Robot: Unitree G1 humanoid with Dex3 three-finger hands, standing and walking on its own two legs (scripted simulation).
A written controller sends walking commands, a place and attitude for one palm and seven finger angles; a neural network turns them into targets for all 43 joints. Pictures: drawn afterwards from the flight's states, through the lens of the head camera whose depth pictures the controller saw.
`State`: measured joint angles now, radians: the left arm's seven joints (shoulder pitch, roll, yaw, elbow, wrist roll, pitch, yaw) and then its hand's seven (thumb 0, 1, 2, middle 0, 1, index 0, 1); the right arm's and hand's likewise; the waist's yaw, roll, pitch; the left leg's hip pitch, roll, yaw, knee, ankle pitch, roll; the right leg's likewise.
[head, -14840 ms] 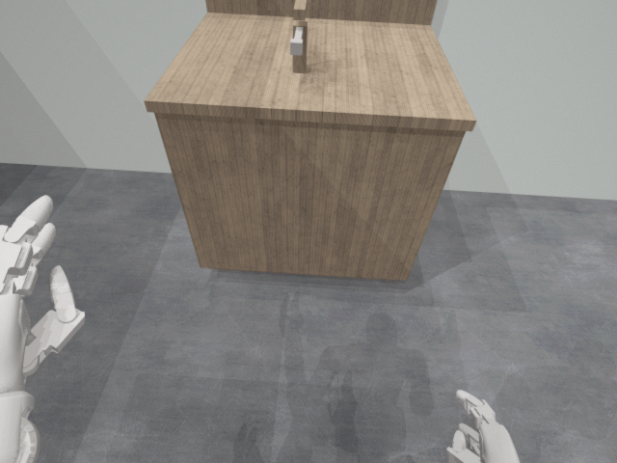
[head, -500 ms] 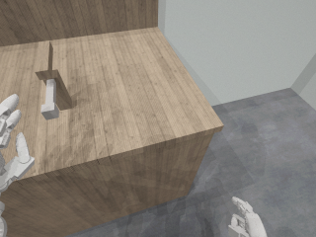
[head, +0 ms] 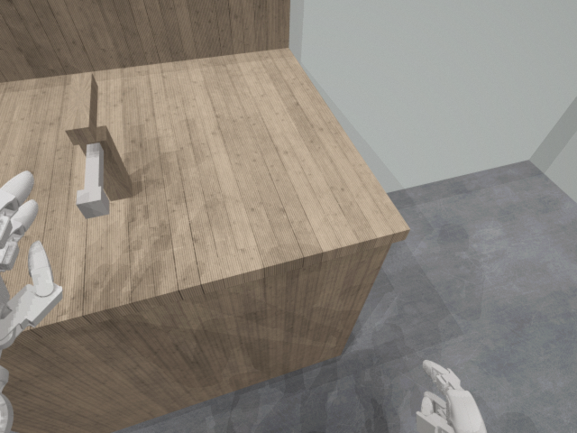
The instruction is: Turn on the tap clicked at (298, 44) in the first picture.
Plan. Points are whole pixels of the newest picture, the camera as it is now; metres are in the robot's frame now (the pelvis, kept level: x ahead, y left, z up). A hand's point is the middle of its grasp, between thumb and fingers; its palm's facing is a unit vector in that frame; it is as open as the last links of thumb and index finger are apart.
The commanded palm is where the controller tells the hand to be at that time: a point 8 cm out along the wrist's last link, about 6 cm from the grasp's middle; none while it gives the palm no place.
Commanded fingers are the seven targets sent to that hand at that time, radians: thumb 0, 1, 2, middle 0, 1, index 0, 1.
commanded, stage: shuffle to correct the standing spot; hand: left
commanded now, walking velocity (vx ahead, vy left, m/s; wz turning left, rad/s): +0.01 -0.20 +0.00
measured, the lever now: (93, 202) +0.36 +0.27 +0.13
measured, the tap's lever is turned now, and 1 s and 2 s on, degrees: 0 0 0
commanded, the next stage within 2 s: come to a stop and stand still in 0.26 s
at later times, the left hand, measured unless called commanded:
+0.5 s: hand (2, 249) +0.24 +0.29 +0.20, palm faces +0.44 -0.76 -0.47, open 7.4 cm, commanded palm +0.16 +0.28 +0.18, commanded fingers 0.00 0.90 0.90 -0.20 -0.30 -0.20 -0.30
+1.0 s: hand out of the picture +0.21 +0.31 +0.17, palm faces +0.42 -0.85 -0.31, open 7.4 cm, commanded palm +0.15 +0.34 +0.18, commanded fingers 0.00 0.90 0.90 -0.20 -0.30 -0.20 -0.30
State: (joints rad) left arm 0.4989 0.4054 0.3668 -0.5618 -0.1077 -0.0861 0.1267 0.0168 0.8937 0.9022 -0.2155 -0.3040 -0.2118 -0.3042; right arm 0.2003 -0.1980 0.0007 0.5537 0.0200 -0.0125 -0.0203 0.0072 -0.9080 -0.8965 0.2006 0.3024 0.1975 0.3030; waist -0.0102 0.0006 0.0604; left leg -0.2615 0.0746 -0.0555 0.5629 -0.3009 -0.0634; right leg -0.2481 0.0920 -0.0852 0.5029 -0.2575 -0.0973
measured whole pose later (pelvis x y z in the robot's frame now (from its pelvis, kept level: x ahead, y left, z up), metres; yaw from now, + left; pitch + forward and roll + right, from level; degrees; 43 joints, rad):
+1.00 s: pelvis -0.01 +0.06 +0.01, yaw -1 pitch -2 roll -1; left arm 0.36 0.32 0.34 -0.40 -0.03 -0.19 0.11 0.02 0.90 0.90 -0.21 -0.30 -0.21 -0.30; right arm 0.23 -0.19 0.04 0.58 0.01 -0.14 -0.02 0.01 -0.91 -0.90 0.20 0.30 0.20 0.30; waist 0.05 -0.02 0.03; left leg -0.21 -0.03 0.07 0.45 -0.22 0.07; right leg -0.20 0.02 -0.03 0.41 -0.19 -0.01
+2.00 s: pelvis +0.00 +0.06 +0.01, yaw +0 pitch -2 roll -1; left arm 0.41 0.35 0.35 -0.45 -0.05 -0.18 0.11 0.02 0.89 0.90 -0.21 -0.30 -0.21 -0.30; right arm 0.20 -0.20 0.02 0.57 0.02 -0.10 -0.03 0.01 -0.91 -0.90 0.20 0.30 0.20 0.30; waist 0.03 -0.01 0.06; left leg -0.18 -0.04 0.06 0.42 -0.22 0.07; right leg -0.17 0.01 -0.04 0.39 -0.19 0.00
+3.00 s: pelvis +0.01 -0.02 +0.00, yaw -1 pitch -1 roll -1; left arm 0.48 0.40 0.37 -0.56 -0.10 -0.12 0.09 0.02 0.89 0.90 -0.22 -0.30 -0.21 -0.30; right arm 0.21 -0.20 -0.01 0.56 0.01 -0.05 -0.03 0.01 -0.91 -0.90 0.20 0.30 0.20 0.30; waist 0.01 -0.02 0.06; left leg -0.25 0.07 0.02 0.56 -0.30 -0.04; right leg -0.22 0.11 -0.08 0.48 -0.26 -0.10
